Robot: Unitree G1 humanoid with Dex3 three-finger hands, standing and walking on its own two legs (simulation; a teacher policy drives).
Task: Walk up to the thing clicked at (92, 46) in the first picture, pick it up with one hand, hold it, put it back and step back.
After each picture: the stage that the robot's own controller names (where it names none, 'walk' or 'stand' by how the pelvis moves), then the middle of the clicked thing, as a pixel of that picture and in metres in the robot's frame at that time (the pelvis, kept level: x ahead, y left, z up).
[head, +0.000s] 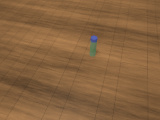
stand; (93, 46) +1.30 -0.15 -0.66
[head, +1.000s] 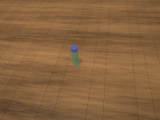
walk; (75, 56) +1.19 +0.14 -0.63
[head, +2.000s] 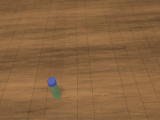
walk; (54, 88) +0.74 +0.28 -0.65
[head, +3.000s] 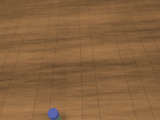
stand; (56, 119) +0.46 +0.24 -0.65
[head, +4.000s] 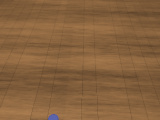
stand; out of the picture +0.45 +0.19 -0.65
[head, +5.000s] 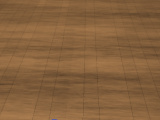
stand; out of the picture +0.43 +0.19 -0.66
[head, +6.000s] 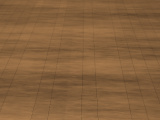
stand; out of the picture +0.40 +0.21 -0.66
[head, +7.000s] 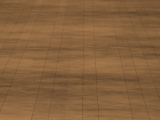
stand; out of the picture +0.39 +0.20 -0.66
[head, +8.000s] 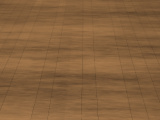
go down; out of the picture +0.40 +0.21 -0.66
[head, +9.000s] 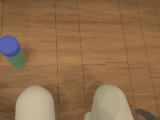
go down; (14, 55) +0.47 +0.26 -0.29
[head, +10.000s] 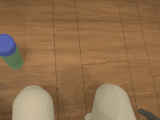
approach; (10, 54) +0.46 +0.27 -0.26
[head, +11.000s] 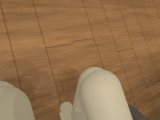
close in; out of the picture +0.45 +0.32 -0.16
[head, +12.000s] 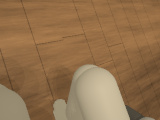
close; out of the picture +0.44 +0.33 -0.16
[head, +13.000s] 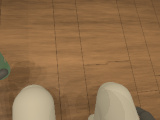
lift; out of the picture +0.37 +0.28 -0.02
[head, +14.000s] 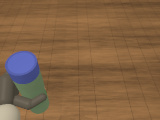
hold; (32, 87) +0.32 +0.16 +0.09
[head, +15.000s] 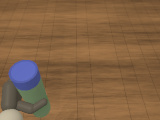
hold; (34, 93) +0.32 +0.16 +0.03
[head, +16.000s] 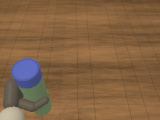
hold; (35, 91) +0.32 +0.16 +0.04
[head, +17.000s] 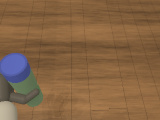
crouch; (25, 84) +0.35 +0.18 -0.02
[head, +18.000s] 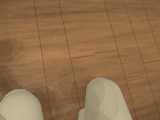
lower; out of the picture +0.48 +0.27 -0.05
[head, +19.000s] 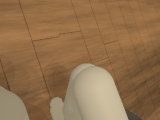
lower; out of the picture +0.43 +0.34 -0.16
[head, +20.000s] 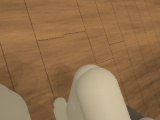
lower; out of the picture +0.42 +0.33 -0.16
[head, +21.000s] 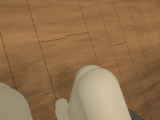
lower; out of the picture +0.41 +0.32 -0.16
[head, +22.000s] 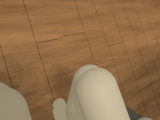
lower; out of the picture +0.41 +0.33 -0.16
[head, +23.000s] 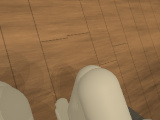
open; out of the picture +0.42 +0.31 -0.17
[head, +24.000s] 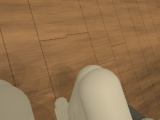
rise; out of the picture +0.41 +0.31 -0.16
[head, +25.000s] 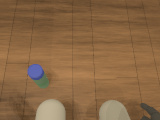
walk; (39, 77) +0.44 +0.23 -0.39
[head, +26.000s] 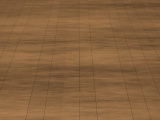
stand; out of the picture +0.38 +0.19 -0.60
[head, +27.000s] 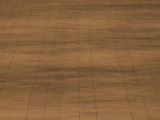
stand; out of the picture +0.38 +0.20 -0.60
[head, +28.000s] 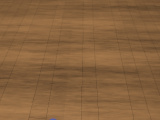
stand; out of the picture +0.39 +0.19 -0.62
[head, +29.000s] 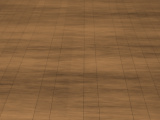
stand; out of the picture +0.40 +0.19 -0.66
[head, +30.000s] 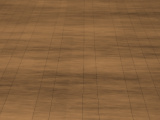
stand; out of the picture +0.38 +0.19 -0.66
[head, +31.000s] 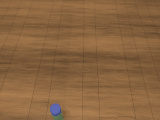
walk; (57, 114) +0.42 +0.16 -0.64
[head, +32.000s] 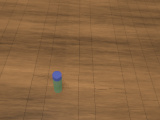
walk; (57, 82) +0.69 +0.14 -0.64
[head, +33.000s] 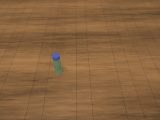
stand; (57, 64) +1.03 +0.26 -0.63
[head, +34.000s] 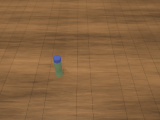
stand; (58, 66) +1.00 +0.21 -0.65
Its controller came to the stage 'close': yes
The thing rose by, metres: 0.68
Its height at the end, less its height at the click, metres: +0.00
